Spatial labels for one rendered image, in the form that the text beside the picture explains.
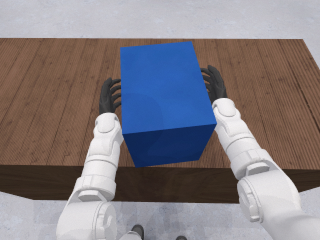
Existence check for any left robot shin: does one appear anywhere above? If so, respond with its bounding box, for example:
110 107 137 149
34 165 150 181
127 231 141 239

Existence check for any robot left hand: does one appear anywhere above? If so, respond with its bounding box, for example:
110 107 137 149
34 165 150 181
99 77 122 115

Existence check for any carton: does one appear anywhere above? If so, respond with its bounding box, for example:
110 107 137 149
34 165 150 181
120 41 217 168

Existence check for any robot left foot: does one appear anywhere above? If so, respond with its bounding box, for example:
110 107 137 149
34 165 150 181
131 224 144 240

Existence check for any pedestal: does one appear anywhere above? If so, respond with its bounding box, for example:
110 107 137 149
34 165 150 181
0 38 320 204

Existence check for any right robot forearm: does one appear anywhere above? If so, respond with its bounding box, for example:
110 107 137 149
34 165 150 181
212 98 302 208

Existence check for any robot left upper arm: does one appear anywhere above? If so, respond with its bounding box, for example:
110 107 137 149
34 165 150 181
56 200 117 240

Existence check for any left robot forearm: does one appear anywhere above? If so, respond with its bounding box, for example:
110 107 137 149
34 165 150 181
56 112 124 240

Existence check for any robot right upper arm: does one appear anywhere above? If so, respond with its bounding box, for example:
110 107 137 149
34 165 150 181
237 169 320 240

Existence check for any robot right hand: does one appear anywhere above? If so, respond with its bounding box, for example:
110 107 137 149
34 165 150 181
200 65 228 105

